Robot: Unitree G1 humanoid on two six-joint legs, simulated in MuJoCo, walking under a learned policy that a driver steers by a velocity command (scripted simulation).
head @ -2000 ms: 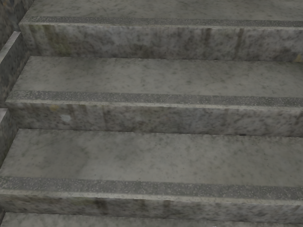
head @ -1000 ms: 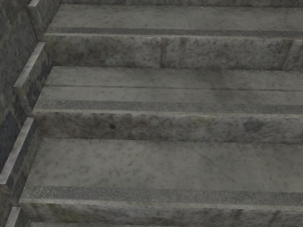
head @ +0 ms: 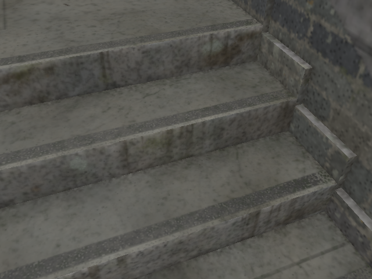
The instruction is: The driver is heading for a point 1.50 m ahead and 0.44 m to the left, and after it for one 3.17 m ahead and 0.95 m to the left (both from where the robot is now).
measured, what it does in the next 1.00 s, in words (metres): climbs, turning left: right foot 0.15 m higher, then left foot 0.15 m higher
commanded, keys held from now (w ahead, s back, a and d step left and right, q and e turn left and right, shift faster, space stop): w+q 1.00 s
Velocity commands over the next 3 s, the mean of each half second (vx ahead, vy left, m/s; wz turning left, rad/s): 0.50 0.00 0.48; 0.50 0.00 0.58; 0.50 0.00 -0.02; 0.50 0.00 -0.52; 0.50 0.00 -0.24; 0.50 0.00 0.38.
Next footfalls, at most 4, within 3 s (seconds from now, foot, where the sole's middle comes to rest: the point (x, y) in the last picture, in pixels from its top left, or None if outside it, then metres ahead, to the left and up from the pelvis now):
0.40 right None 0.44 -0.12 -0.56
1.00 left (109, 229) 0.61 0.21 -0.41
1.50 right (127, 114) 0.96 0.17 -0.26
2.00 left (47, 40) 1.20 0.45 -0.10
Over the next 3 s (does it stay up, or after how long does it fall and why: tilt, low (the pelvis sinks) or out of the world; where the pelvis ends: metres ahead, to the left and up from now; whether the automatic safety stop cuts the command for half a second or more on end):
stays up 1.54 0.37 0.67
